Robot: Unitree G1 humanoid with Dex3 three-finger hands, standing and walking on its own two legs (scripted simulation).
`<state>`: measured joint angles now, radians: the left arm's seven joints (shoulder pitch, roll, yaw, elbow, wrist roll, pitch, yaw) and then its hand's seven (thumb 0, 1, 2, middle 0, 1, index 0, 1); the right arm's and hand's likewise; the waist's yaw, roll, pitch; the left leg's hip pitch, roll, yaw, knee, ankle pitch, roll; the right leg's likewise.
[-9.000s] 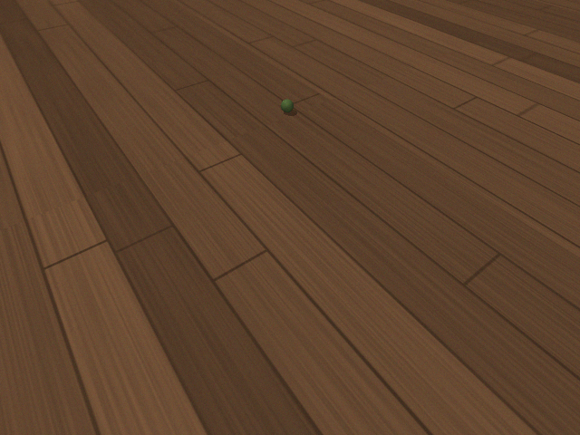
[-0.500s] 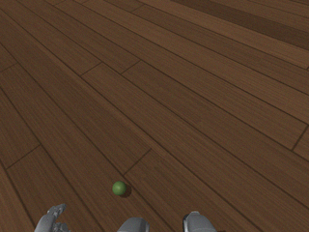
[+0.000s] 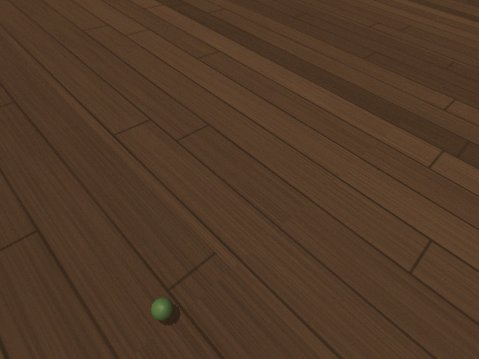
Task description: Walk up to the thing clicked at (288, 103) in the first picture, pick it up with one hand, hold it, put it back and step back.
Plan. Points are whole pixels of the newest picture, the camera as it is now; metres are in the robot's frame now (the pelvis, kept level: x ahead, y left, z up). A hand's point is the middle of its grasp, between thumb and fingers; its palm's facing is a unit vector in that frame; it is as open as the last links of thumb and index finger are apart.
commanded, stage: walk up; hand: left
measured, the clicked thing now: (162, 308) +0.47 +0.25 -0.73
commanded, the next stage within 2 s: none
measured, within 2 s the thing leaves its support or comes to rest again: neither
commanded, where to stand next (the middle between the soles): +0.10 +0.00 m, yaw +1 degrees
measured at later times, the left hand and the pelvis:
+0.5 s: hand out of the picture +0.08 +0.28 -0.11, palm faces +0.02 -0.82 -0.57, open 7.4 cm; pelvis +0.06 -0.03 -0.01, yaw +0 degrees
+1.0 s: hand out of the picture +0.10 +0.27 -0.19, palm faces -0.05 -0.94 -0.35, open 7.4 cm; pelvis +0.03 +0.00 -0.03, yaw -3 degrees
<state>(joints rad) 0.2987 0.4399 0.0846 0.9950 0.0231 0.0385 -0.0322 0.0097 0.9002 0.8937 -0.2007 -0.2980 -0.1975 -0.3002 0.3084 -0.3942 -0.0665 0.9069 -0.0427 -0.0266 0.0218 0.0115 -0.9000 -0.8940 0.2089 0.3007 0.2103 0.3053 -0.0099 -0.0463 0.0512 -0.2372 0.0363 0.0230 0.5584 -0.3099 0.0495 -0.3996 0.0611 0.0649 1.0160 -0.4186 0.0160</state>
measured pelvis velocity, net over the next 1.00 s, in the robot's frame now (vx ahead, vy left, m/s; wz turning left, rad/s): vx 0.03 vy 0.00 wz -0.05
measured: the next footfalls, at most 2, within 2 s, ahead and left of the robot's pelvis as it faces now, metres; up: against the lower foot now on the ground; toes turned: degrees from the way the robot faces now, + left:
right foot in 0.18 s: +0.11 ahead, -0.18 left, +0.00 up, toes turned -3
left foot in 0.62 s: +0.15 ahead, +0.14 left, +0.00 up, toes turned +0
